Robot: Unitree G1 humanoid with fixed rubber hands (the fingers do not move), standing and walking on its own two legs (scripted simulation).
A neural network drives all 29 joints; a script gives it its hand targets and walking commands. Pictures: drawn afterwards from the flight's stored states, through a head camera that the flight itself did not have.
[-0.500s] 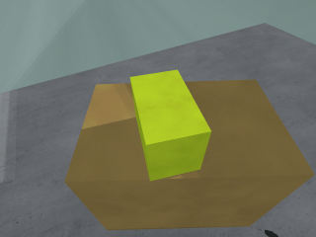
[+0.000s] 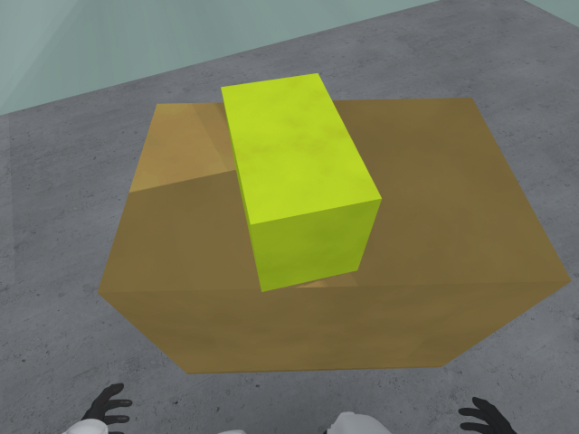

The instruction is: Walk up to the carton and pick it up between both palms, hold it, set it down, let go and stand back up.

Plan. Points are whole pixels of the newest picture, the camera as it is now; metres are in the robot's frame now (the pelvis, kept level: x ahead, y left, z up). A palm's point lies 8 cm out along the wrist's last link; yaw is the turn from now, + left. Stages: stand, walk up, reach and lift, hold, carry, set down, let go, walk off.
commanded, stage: reach and lift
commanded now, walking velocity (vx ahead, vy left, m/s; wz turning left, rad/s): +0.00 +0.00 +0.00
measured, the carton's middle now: (290, 180) +0.51 +0.00 +0.00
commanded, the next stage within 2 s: none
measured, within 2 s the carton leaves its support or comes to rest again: neither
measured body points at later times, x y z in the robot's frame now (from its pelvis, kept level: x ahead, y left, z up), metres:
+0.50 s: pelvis +0.01 -0.03 +0.01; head +0.03 -0.02 +0.45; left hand +0.15 +0.25 -0.09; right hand +0.15 -0.27 -0.10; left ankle +0.00 +0.12 -0.72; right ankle +0.05 -0.11 -0.72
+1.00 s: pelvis +0.03 -0.02 +0.02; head +0.04 -0.01 +0.47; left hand +0.19 +0.20 -0.06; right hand +0.19 -0.25 -0.06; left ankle +0.00 +0.12 -0.72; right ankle +0.05 -0.11 -0.72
